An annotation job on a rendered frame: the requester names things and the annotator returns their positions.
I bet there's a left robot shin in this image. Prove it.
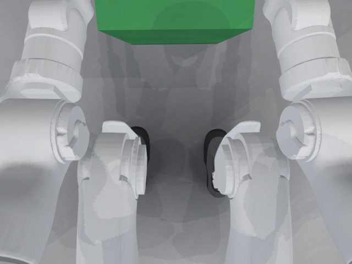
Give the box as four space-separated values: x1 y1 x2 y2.
77 120 138 186

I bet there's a carton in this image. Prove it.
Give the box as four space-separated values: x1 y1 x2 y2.
95 0 255 45

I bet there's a left robot upper arm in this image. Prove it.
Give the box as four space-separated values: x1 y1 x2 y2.
0 98 90 264

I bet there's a robot left thigh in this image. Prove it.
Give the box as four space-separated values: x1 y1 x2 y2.
76 133 147 264

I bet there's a right robot upper arm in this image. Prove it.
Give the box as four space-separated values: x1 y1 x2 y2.
276 96 352 264

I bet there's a robot left forearm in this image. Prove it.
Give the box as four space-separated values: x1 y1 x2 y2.
0 0 94 103

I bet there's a robot right forearm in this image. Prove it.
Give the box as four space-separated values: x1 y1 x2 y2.
263 0 352 102

